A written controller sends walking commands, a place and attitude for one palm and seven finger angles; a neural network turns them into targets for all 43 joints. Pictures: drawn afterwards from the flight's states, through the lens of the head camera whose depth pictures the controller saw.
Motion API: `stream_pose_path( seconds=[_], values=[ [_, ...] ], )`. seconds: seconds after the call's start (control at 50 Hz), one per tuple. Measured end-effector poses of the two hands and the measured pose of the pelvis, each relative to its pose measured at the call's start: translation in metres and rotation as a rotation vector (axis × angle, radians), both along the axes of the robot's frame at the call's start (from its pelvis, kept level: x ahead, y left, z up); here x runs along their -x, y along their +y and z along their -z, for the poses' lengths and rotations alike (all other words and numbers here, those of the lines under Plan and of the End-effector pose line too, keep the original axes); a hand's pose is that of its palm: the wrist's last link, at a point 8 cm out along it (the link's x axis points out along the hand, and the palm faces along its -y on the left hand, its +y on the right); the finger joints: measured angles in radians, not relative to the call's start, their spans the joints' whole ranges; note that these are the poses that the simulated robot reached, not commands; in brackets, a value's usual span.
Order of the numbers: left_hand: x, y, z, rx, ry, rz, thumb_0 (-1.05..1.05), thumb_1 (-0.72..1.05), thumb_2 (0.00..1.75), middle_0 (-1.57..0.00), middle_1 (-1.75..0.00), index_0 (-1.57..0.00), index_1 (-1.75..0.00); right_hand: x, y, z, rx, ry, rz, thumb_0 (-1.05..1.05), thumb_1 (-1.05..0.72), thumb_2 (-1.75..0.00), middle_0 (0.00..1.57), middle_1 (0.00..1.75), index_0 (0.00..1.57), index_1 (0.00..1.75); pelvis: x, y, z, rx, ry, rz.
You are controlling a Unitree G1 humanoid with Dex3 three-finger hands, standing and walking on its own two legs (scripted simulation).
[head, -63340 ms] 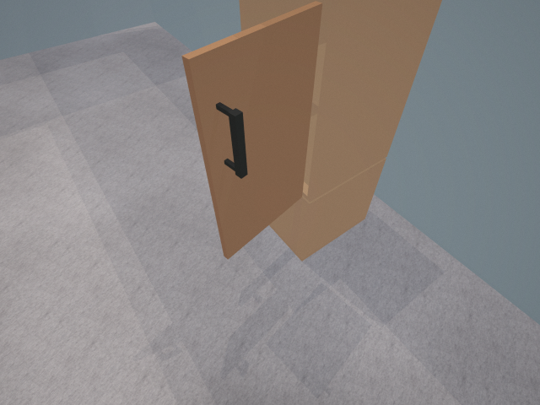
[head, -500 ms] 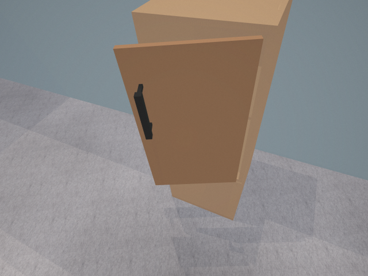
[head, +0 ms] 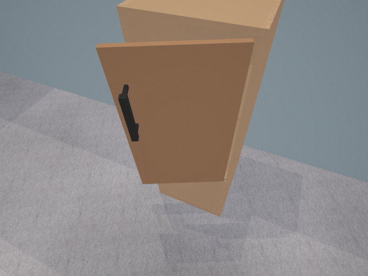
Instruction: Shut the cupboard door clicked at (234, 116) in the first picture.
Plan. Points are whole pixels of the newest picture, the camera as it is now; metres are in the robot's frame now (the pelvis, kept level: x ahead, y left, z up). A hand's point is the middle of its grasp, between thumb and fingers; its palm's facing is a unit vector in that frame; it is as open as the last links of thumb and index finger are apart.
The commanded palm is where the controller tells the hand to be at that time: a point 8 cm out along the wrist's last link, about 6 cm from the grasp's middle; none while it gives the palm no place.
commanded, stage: look again from close up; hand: left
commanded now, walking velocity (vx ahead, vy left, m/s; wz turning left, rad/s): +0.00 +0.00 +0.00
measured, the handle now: (130, 114) +0.48 +0.16 +0.07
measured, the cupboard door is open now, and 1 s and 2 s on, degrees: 25 25 25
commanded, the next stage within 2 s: raise the hand and make a fist in 0.30 s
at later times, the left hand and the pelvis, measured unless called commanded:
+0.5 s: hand out of the picture +0.12 +0.18 -0.11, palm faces +0.24 -0.95 -0.20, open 7.3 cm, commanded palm +0.11 +0.21 -0.06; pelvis +0.02 -0.02 -0.01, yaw +2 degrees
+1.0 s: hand (99, 266) +0.15 +0.17 +0.00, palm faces +0.10 -0.99 -0.04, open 5.3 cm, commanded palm +0.12 +0.22 -0.01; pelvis -0.04 -0.02 -0.10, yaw +7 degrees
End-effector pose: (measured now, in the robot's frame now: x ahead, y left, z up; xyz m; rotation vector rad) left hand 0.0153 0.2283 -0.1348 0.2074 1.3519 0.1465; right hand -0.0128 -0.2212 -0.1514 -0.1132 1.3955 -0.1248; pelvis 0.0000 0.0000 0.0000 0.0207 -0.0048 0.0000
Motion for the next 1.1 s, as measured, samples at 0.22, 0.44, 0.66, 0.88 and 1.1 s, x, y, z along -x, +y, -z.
stream_pose_path(
  seconds=[0.22,0.44,0.66,0.88,1.1],
  values=[
    [-0.016,-0.011,-0.001,-0.007,-0.026,-0.017,0.01,0.93,0.9,-0.2,-0.3,-0.2,-0.3,-0.034,-0.01,0.001,-0.001,-0.042,-0.019,0.01,-0.92,-0.9,0.2,0.3,0.2,0.3,-0.013,-0.013,-0.001,0.004,-0.003,-0.009],
    [-0.025,-0.016,-0.002,0.01,-0.071,-0.104,0.01,0.92,0.9,-0.2,-0.3,-0.2,-0.3,-0.048,-0.025,-0.004,0.038,-0.073,-0.035,0.01,-0.91,-0.9,0.2,0.3,0.2,0.3,-0.017,-0.022,0.001,0.015,-0.008,-0.018],
    [-0.17,-0.019,-0.148,0.078,-1.327,-0.031,0.01,0.91,0.9,-0.28,-0.39,-0.28,-0.39,-0.168,-0.052,-0.047,0.116,-0.76,-0.131,0.01,-0.9,-0.9,0.2,0.3,0.2,0.3,0.003,-0.025,0.03,-0.003,0.092,-0.076],
    [-0.071,0.001,-0.081,0.088,-1.254,-0.006,0.02,0.9,0.9,-0.47,-0.6,-0.47,-0.59,-0.237,-0.025,-0.046,0.122,-0.96,-0.351,0.01,-0.9,-0.9,0.2,0.3,0.2,0.3,0.027,-0.028,0.085,0.038,0.181,-0.112],
    [-0.142,-0.021,-0.13,0.229,-1.343,0.24,0.02,0.9,0.9,-0.67,-0.81,-0.66,-0.81,-0.177,0.027,0.0,-0.031,-0.8,-0.237,0.01,-0.9,-0.9,0.2,0.3,0.21,0.3,0.038,-0.014,0.085,0.058,0.177,-0.104]
  ],
)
